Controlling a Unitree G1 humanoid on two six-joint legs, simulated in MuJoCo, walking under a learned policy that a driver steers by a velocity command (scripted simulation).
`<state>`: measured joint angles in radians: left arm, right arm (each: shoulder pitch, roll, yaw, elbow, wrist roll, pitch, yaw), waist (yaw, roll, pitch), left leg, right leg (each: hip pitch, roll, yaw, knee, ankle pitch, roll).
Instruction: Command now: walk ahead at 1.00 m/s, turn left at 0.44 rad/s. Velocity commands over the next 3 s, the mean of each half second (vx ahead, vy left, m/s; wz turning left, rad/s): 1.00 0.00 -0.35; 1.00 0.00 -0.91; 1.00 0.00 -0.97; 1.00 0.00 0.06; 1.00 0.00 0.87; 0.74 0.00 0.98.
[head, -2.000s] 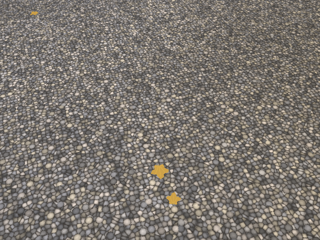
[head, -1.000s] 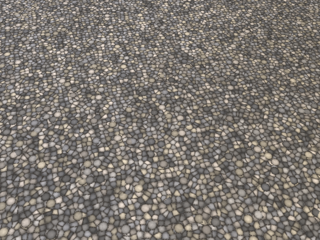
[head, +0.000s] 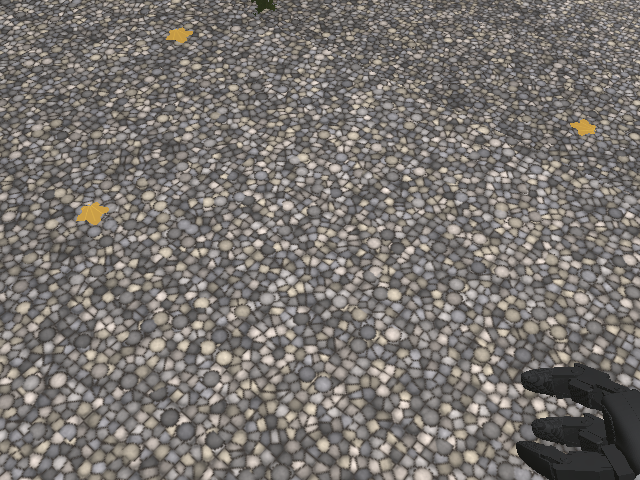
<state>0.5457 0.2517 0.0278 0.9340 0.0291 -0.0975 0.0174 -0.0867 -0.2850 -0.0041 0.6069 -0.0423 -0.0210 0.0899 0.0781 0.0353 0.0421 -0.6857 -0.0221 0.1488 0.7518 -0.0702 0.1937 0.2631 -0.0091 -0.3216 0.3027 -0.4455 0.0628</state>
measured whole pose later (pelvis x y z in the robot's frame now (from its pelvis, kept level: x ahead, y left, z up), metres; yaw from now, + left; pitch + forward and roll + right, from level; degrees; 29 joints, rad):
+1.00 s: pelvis +0.90 -0.17 +0.01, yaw -41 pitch +3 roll +2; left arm 0.35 0.37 0.08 0.78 0.01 -0.04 -0.01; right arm 0.11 -0.29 0.00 0.62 -0.05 -0.07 -0.02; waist 0.07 -0.04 0.03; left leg -0.46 0.01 0.01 0.61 -0.20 -0.03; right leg -0.27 0.12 0.12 1.24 -0.37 -0.12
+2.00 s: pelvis +1.45 -0.93 -0.16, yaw -63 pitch +1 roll +2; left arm 0.26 0.27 -0.01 0.88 0.03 -0.10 0.04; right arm 0.37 -0.29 -0.08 0.91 -0.03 -0.04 0.02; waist -0.03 -0.03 0.02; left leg -0.33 -0.16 0.02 0.56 -0.27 0.14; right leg -0.37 0.04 0.05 1.80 -0.51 -0.05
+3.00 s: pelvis +2.04 -1.59 -0.35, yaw -8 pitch -1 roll +3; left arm 0.04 0.24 0.01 0.68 0.03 -0.06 0.03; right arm 0.39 -0.28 -0.07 0.92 0.01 -0.01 0.00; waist -0.08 0.01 0.16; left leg -0.17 -0.24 -0.11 0.71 -0.45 0.13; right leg -0.58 -0.06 0.15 0.69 -0.05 0.03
